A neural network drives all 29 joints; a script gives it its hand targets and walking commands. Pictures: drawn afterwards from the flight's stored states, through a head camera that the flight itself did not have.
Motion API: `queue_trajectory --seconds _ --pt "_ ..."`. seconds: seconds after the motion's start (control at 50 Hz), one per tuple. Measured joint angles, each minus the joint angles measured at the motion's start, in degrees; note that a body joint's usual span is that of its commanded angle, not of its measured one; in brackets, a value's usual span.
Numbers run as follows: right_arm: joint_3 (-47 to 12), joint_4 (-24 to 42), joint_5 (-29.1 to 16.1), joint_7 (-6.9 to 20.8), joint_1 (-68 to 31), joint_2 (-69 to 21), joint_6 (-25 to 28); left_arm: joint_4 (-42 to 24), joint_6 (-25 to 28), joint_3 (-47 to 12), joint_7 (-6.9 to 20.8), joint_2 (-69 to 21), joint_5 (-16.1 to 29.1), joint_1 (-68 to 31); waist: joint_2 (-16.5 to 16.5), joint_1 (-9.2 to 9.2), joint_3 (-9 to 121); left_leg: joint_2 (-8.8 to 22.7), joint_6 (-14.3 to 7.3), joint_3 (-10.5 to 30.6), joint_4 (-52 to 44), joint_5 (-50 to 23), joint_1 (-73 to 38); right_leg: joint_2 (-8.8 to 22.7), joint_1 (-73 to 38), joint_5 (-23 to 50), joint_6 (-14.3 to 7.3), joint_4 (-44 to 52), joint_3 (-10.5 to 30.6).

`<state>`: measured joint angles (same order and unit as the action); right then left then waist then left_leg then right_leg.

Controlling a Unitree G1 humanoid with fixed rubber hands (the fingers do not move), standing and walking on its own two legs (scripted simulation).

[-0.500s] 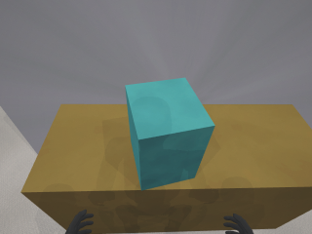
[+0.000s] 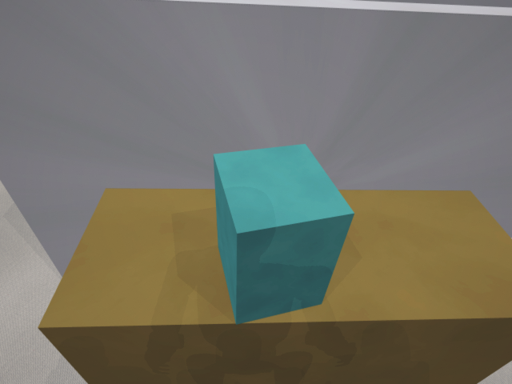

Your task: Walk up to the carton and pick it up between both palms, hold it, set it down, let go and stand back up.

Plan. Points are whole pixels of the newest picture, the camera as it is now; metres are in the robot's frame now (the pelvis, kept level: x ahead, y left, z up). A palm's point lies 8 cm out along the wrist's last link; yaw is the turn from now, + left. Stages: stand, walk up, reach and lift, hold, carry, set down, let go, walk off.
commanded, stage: stand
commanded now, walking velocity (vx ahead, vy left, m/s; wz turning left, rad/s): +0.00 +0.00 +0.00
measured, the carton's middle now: (270, 233) +0.45 -0.02 -0.03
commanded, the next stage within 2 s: none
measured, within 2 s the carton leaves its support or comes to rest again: neither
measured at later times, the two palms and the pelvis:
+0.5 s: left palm out of the picture -0.10 +0.26 -0.15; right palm out of the picture -0.09 -0.21 -0.13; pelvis -0.06 +0.03 +0.00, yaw +0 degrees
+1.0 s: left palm out of the picture -0.21 +0.24 -0.19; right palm out of the picture -0.10 -0.23 -0.16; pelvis -0.12 +0.03 -0.04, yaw +3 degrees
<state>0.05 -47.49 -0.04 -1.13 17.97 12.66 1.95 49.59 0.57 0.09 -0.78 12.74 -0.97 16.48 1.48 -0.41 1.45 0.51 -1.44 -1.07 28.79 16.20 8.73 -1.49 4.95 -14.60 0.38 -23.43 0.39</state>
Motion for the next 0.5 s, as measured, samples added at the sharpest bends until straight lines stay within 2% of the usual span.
queue_trajectory --seconds 0.24,0.5 --pt "-1.2 -5.2 -0.4 -0.4 5.6 -0.3 -0.7 8.8 -0.2 -1.3 -0.3 0.0 0.2 2.6 0.1 0.17 -1.7 -1.6 -1.5 -0.4 -1.8 -3.7 0.8 1.6 1.0 3.2 1.5 1.1 0.4" --pt "-0.2 -8.2 -0.2 -0.7 7.2 -2.1 -2.2 11.9 -0.6 -0.8 -0.6 -1.4 -0.2 6.7 -0.1 0.06 -0.6 -3.3 -2.5 -1.5 -0.9 -5.4 5.1 3.0 6.9 2.0 2.8 -3.6 2.2"
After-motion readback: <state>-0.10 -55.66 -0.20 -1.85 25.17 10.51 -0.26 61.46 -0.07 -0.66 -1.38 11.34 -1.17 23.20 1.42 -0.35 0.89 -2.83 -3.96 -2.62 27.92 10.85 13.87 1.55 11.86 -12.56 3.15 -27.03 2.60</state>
